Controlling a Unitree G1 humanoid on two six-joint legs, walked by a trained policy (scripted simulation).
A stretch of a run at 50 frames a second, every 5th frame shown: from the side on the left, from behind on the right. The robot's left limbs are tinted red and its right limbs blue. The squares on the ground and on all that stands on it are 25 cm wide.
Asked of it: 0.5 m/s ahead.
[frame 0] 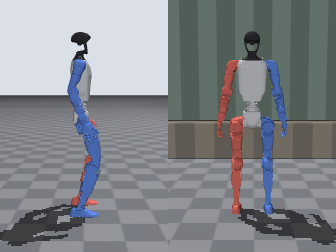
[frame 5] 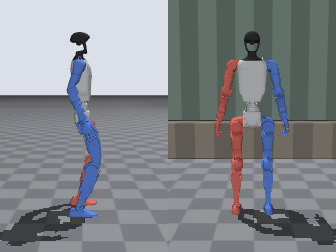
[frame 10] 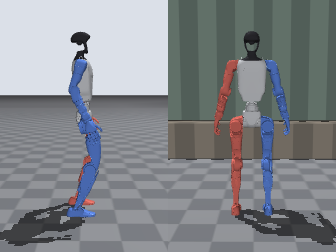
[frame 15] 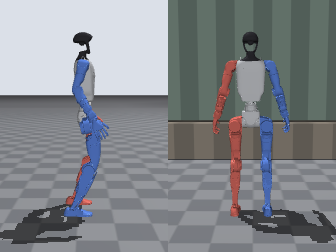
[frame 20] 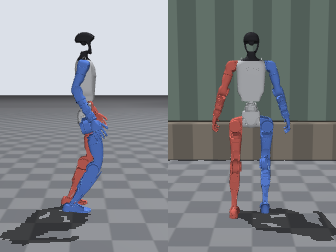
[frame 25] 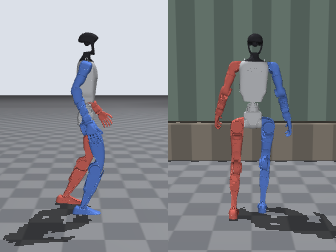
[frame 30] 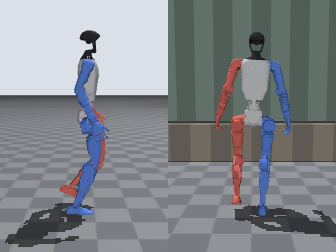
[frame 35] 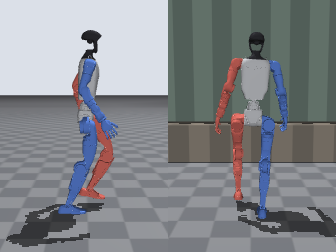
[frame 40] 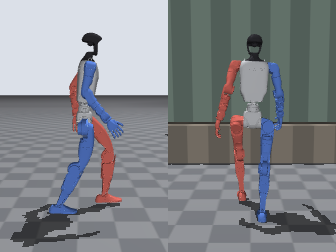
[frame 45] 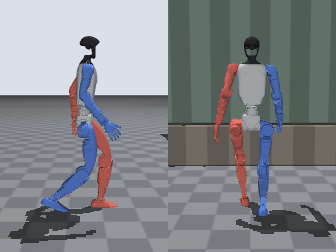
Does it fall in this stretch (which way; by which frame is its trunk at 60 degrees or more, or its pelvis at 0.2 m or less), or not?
no
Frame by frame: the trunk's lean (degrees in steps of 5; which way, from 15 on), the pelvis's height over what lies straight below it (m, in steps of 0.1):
0: 0, 0.8
5: 0, 0.8
10: 5, 0.8
15: 5, 0.8
20: 0, 0.8
25: 5, 0.8
30: 5, 0.8
35: 5, 0.8
40: 5, 0.8
45: 5, 0.7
